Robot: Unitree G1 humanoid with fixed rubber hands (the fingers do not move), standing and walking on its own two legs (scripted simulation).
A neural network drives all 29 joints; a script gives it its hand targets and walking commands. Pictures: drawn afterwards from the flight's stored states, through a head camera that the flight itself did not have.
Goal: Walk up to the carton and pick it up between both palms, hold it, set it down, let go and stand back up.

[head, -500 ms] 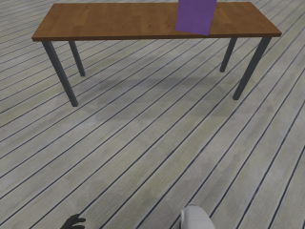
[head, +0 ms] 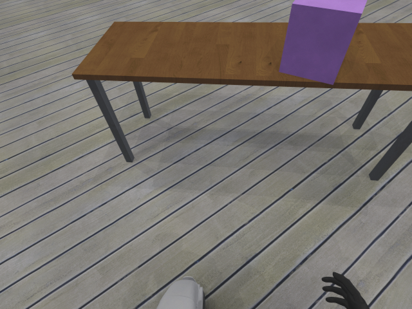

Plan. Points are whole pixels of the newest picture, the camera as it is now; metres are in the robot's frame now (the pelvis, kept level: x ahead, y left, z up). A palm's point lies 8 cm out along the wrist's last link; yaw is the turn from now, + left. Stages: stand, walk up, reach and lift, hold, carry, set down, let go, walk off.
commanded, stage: walk up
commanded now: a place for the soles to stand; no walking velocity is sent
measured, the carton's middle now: (320, 34) +1.03 -0.29 +0.02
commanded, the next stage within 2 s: none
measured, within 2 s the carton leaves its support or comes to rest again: neither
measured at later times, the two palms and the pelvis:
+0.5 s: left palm (161, 211) +0.34 +0.19 -0.11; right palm (402, 294) +0.20 -0.35 -0.13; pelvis +0.22 -0.07 -0.02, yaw -3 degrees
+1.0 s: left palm (177, 186) +0.43 +0.17 -0.14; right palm (375, 175) +0.48 -0.36 -0.10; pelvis +0.39 -0.10 -0.01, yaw -3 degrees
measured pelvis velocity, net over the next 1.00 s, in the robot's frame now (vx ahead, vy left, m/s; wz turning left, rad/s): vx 0.39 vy -0.10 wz -0.05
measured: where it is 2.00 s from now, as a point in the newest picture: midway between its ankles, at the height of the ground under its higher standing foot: (271, 233)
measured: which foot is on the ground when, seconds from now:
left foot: up 0.00-0.06, down 0.08-0.48, up 0.50-0.82, down 0.84-1.00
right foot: down 0.00-0.08, up 0.10-0.44, down 0.46-0.86, up 0.88-1.00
